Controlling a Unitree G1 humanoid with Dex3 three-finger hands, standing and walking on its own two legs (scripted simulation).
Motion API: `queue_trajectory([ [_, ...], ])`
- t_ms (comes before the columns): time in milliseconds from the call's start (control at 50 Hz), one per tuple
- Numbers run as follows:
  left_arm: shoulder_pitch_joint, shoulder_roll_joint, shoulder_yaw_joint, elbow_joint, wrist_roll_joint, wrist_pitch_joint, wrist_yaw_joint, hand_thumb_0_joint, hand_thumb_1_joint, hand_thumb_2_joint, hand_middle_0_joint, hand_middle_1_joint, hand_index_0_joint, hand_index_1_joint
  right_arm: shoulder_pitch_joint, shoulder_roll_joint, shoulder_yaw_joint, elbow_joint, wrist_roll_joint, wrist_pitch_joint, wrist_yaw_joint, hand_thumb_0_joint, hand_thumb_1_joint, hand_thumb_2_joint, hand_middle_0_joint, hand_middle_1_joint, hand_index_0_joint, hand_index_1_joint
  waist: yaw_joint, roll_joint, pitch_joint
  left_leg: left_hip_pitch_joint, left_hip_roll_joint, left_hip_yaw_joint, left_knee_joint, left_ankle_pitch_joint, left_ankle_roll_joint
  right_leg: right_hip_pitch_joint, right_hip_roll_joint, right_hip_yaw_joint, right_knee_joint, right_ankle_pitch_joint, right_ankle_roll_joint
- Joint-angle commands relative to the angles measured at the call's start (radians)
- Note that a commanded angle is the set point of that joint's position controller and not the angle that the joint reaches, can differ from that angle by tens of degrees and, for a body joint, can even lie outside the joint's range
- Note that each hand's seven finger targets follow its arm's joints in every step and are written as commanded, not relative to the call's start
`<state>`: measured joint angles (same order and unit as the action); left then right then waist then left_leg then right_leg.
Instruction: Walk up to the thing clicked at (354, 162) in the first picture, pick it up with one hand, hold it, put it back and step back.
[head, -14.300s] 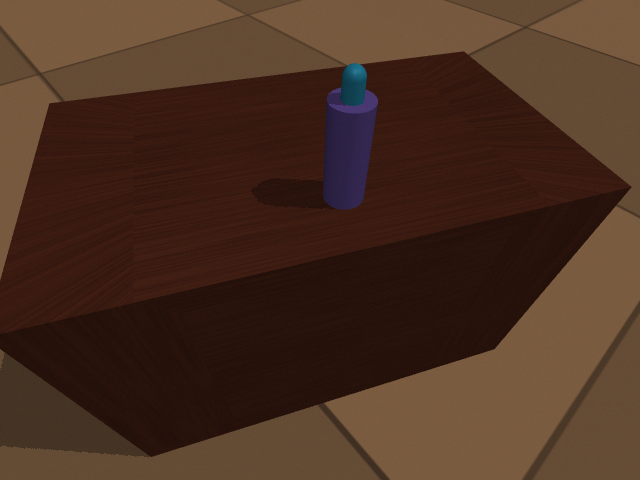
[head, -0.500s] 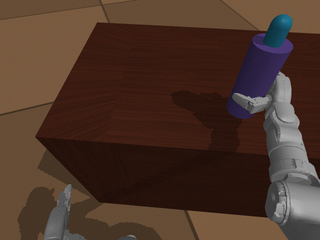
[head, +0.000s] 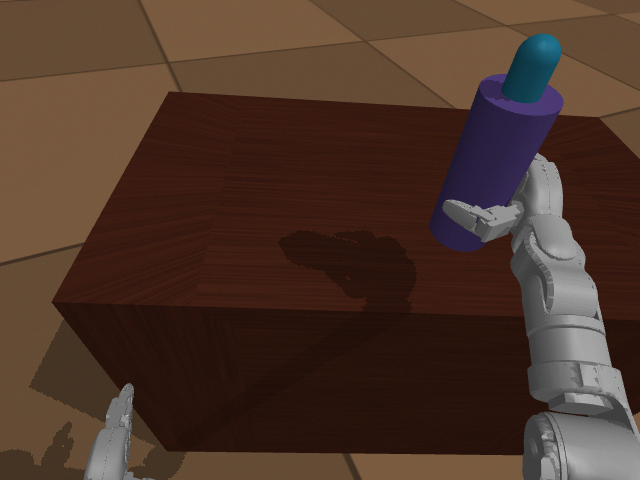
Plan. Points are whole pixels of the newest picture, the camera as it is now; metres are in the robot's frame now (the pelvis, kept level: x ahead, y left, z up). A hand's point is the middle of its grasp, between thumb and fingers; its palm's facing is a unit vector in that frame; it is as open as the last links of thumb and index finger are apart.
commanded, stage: lift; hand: right
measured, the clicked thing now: (492, 154) +0.40 -0.17 +0.24
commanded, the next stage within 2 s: hold in 0.76 s
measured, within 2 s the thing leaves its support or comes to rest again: neither
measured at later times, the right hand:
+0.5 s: hand (496, 200) +0.34 -0.16 +0.22, palm faces +0.14 +0.99 -0.06, open 10.9 cm
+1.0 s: hand (517, 197) +0.32 -0.17 +0.25, palm faces +0.13 +0.99 -0.07, open 10.9 cm
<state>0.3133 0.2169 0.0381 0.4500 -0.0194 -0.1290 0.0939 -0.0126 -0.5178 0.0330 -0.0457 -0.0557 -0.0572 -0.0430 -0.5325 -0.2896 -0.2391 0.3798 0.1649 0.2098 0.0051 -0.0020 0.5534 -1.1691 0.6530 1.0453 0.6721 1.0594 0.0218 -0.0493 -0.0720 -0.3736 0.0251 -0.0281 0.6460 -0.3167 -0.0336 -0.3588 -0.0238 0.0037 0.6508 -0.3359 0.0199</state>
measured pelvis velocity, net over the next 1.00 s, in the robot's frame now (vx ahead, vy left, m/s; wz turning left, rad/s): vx -0.02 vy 0.01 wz -0.02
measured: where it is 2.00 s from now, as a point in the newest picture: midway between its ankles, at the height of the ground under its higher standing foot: outside the picture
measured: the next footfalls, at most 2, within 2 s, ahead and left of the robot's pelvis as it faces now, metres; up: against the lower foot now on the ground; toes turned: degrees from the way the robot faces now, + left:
none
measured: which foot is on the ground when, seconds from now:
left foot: down 0.00-1.00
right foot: down 0.00-1.00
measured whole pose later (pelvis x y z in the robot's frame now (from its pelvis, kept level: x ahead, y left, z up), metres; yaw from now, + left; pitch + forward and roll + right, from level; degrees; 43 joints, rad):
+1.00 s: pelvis -0.02 +0.01 +0.00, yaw -1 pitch -2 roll +0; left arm 0.27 0.24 0.07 0.57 -0.03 -0.24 0.11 -0.01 -0.53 0.03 -0.05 -0.06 -0.06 -0.05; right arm -0.41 -0.29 -0.26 -0.11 0.23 0.67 0.01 0.00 0.55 -1.17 0.66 1.04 0.68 1.05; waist 0.00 -0.08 -0.08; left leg -0.31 0.03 0.00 0.64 -0.30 -0.03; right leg -0.30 -0.01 0.03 0.63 -0.31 0.03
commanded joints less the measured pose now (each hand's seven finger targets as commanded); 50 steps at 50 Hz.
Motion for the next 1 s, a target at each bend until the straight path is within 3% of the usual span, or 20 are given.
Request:
queue_trajectory([
  [0, -0.053, 0.117, 0.057, -0.166, -0.006, -0.065, 0.013, 0.000, -0.530, 0.032, -0.042, -0.049, -0.055, -0.036, -0.617, -0.253, -0.097, -0.421, 0.040, -0.048, 0.004, 0.000, -0.109, -1.366, 1.304, 1.500, 1.359, 1.500, 0.004, 0.004, -0.348, 0.088, -0.031, 0.070, -0.075, 0.320, 0.019, 0.215, 0.014, -0.016, -0.073, 0.323, -0.017],
  [40, -0.070, 0.115, 0.066, -0.130, -0.009, -0.066, 0.010, 0.000, -0.532, 0.034, -0.044, -0.051, -0.056, -0.039, -0.603, -0.255, -0.104, -0.431, 0.047, -0.017, 0.008, 0.000, -0.093, -1.363, 1.293, 1.495, 1.350, 1.495, -0.006, 0.007, -0.289, 0.088, -0.026, 0.066, -0.088, 0.274, 0.016, 0.180, 0.021, -0.022, -0.085, 0.260, -0.021],
  [100, -0.099, 0.147, 0.091, -0.158, -0.011, -0.077, 0.007, 0.000, -0.539, 0.039, -0.045, -0.051, -0.054, -0.042, -0.599, -0.264, -0.118, -0.492, 0.050, 0.025, 0.010, 0.000, -0.046, -1.366, 1.281, 1.498, 1.343, 1.498, -0.007, 0.017, -0.312, 0.097, -0.021, 0.062, -0.099, 0.261, 0.015, 0.196, 0.026, -0.022, -0.092, 0.240, -0.025],
  [160, -0.102, 0.119, 0.067, -0.142, -0.012, -0.086, 0.003, 0.000, -0.539, 0.039, -0.045, -0.050, -0.054, -0.041, -0.596, -0.239, -0.100, -0.564, 0.053, 0.052, 0.010, 0.000, -0.045, -1.336, 1.256, 1.464, 1.315, 1.464, -0.013, 0.007, -0.295, 0.091, -0.026, 0.069, -0.105, 0.219, 0.019, 0.199, 0.023, -0.015, -0.107, 0.203, -0.022],
  [200, -0.133, 0.144, 0.093, -0.149, -0.013, -0.098, 0.006, 0.000, -0.537, 0.037, -0.044, -0.050, -0.054, -0.040, -0.595, -0.249, -0.110, -0.597, 0.059, 0.071, 0.007, 0.000, -0.052, -1.338, 1.264, 1.469, 1.323, 1.470, -0.011, 0.009, -0.293, 0.088, -0.027, 0.072, -0.108, 0.194, 0.019, 0.200, 0.022, -0.010, -0.111, 0.177, -0.022],
  [220, -0.126, 0.137, 0.080, -0.136, -0.012, -0.103, 0.003, 0.000, -0.539, 0.039, -0.045, -0.050, -0.054, -0.041, -0.600, -0.261, -0.119, -0.621, 0.059, 0.077, 0.004, 0.000, -0.022, -1.335, 1.249, 1.464, 1.310, 1.464, -0.020, -0.001, -0.302, 0.093, -0.028, 0.073, -0.107, 0.192, 0.021, 0.205, 0.021, -0.008, -0.113, 0.179, -0.020],
  [240, -0.129, 0.110, 0.057, -0.132, -0.013, -0.106, 0.002, 0.000, -0.534, 0.034, -0.043, -0.049, -0.054, -0.038, -0.586, -0.240, -0.100, -0.640, 0.061, 0.086, 0.004, 0.000, -0.025, -1.322, 1.250, 1.456, 1.310, 1.456, -0.018, -0.017, -0.297, 0.098, -0.024, 0.069, -0.112, 0.193, 0.021, 0.204, 0.026, -0.013, -0.108, 0.178, -0.022],
  [280, -0.152, 0.141, 0.088, -0.135, -0.011, -0.114, 0.011, 0.000, -0.536, 0.036, -0.043, -0.048, -0.053, -0.038, -0.579, -0.267, -0.133, -0.669, 0.066, 0.103, -0.005, 0.000, -0.017, -1.312, 1.240, 1.446, 1.299, 1.446, -0.028, 0.019, -0.308, 0.119, -0.021, 0.064, -0.117, 0.182, 0.017, 0.191, 0.030, -0.015, -0.106, 0.170, -0.027],
  [300, -0.154, 0.122, 0.070, -0.129, -0.011, -0.117, 0.012, 0.000, -0.536, 0.036, -0.043, -0.049, -0.053, -0.038, -0.573, -0.252, -0.121, -0.686, 0.069, 0.111, -0.007, 0.000, -0.009, -1.302, 1.230, 1.435, 1.289, 1.435, -0.024, 0.008, -0.299, 0.117, -0.020, 0.063, -0.119, 0.179, 0.016, 0.192, 0.030, -0.015, -0.107, 0.165, -0.027],
  [440, -0.164, 0.140, 0.084, -0.106, -0.006, -0.133, 0.031, 0.000, -0.532, 0.030, -0.042, -0.048, -0.054, -0.036, -0.530, -0.252, -0.132, -0.723, 0.068, 0.183, -0.018, 0.000, -0.009, -1.296, 1.229, 1.433, 1.288, 1.433, -0.014, 0.037, -0.283, 0.116, -0.014, 0.058, -0.133, 0.156, 0.007, 0.187, 0.034, -0.015, -0.105, 0.143, -0.032],
  [480, -0.143, 0.105, 0.051, -0.059, -0.007, -0.135, 0.026, 0.000, -0.532, 0.030, -0.042, -0.048, -0.054, -0.036, -0.530, -0.265, -0.143, -0.740, 0.068, 0.200, -0.019, 0.000, -0.030, -1.300, 1.237, 1.437, 1.295, 1.437, -0.031, 0.013, -0.276, 0.115, -0.018, 0.064, -0.126, 0.161, 0.010, 0.174, 0.036, -0.014, -0.110, 0.146, -0.029],
  [540, -0.177, 0.154, 0.094, -0.097, -0.009, -0.145, 0.031, 0.000, -0.528, 0.026, -0.042, -0.047, -0.055, -0.034, -0.532, -0.250, -0.130, -0.744, 0.074, 0.224, -0.014, 0.000, -0.031, -1.305, 1.240, 1.441, 1.299, 1.441, -0.018, 0.025, -0.260, 0.097, -0.023, 0.072, -0.131, 0.128, 0.011, 0.174, 0.032, -0.008, -0.120, 0.116, -0.027],
  [580, -0.162, 0.129, 0.068, -0.063, -0.011, -0.146, 0.026, 0.000, -0.529, 0.026, -0.042, -0.048, -0.055, -0.034, -0.517, -0.257, -0.145, -0.725, 0.076, 0.241, -0.011, 0.000, -0.030, -1.309, 1.238, 1.444, 1.299, 1.444, -0.025, 0.016, -0.236, 0.091, -0.021, 0.071, -0.133, 0.118, 0.011, 0.164, 0.035, -0.011, -0.120, 0.105, -0.027],
  [660, -0.164, 0.139, 0.084, -0.094, -0.012, -0.160, 0.029, 0.000, -0.527, 0.025, -0.043, -0.049, -0.057, -0.035, -0.519, -0.247, -0.138, -0.753, 0.081, 0.259, -0.004, 0.000, -0.039, -1.309, 1.237, 1.441, 1.298, 1.442, -0.014, 0.033, -0.252, 0.095, -0.020, 0.071, -0.132, 0.135, 0.009, 0.180, 0.034, -0.010, -0.111, 0.125, -0.030],
  [700, -0.173, 0.123, 0.065, -0.083, -0.011, -0.164, 0.025, 0.000, -0.531, 0.029, -0.044, -0.050, -0.056, -0.038, -0.518, -0.247, -0.143, -0.767, 0.082, 0.268, -0.004, 0.000, -0.027, -1.300, 1.226, 1.431, 1.288, 1.432, -0.028, 0.020, -0.253, 0.103, -0.020, 0.074, -0.127, 0.149, 0.010, 0.175, 0.036, -0.010, -0.111, 0.140, -0.027],
  [780, -0.162, 0.141, 0.086, -0.073, -0.010, -0.172, 0.027, 0.000, -0.532, 0.031, -0.044, -0.051, -0.057, -0.038, -0.516, -0.243, -0.141, -0.795, 0.082, 0.285, -0.003, 0.000, -0.006, -1.295, 1.207, 1.421, 1.271, 1.421, -0.021, 0.018, -0.272, 0.101, -0.024, 0.078, -0.121, 0.144, 0.015, 0.187, 0.031, -0.004, -0.115, 0.141, -0.023],
  [820, -0.177, 0.108, 0.048, -0.071, -0.011, -0.173, 0.022, 0.000, -0.536, 0.036, -0.046, -0.052, -0.056, -0.042, -0.522, -0.238, -0.130, -0.820, 0.083, 0.295, -0.001, 0.000, -0.011, -1.293, 1.207, 1.418, 1.271, 1.418, -0.030, -0.013, -0.256, 0.096, -0.022, 0.077, -0.124, 0.136, 0.016, 0.172, 0.036, -0.007, -0.113, 0.132, -0.024],
  [840, -0.193, 0.139, 0.083, -0.063, -0.012, -0.177, 0.029, 0.000, -0.534, 0.034, -0.046, -0.053, -0.057, -0.041, -0.506, -0.259, -0.152, -0.808, 0.083, 0.300, -0.005, 0.000, -0.009, -1.288, 1.200, 1.412, 1.264, 1.412, -0.031, 0.010, -0.254, 0.103, -0.022, 0.077, -0.122, 0.142, 0.014, 0.169, 0.036, -0.006, -0.111, 0.136, -0.025],
  [920, -0.184, 0.144, 0.086, -0.067, -0.010, -0.184, 0.029, 0.000, -0.544, 0.042, -0.048, -0.053, -0.053, -0.048, -0.486, -0.264, -0.156, -0.845, 0.085, 0.322, 0.000, 0.000, -0.007, -1.324, 1.233, 1.451, 1.300, 1.451, -0.029, -0.002, -0.293, 0.115, -0.021, 0.078, -0.106, 0.213, 0.012, 0.198, 0.036, -0.006, -0.091, 0.210, -0.023],
  [980, -0.165, 0.121, 0.071, -0.033, -0.009, -0.180, 0.027, 0.000, -0.545, 0.043, -0.048, -0.053, -0.053, -0.047, -0.476, -0.271, -0.169, -0.857, 0.089, 0.329, 0.003, 0.000, -0.006, -1.325, 1.223, 1.447, 1.290, 1.447, -0.031, 0.009, -0.271, 0.114, -0.019, 0.076, -0.118, 0.179, 0.012, 0.177, 0.038, -0.007, -0.098, 0.177, -0.025],
])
